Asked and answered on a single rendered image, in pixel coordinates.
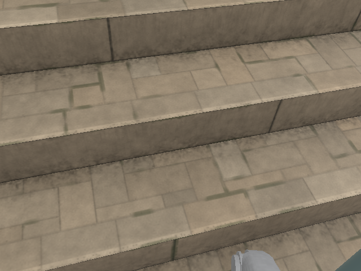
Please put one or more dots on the robot right thigh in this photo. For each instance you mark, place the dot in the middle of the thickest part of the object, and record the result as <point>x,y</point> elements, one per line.
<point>253,260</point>

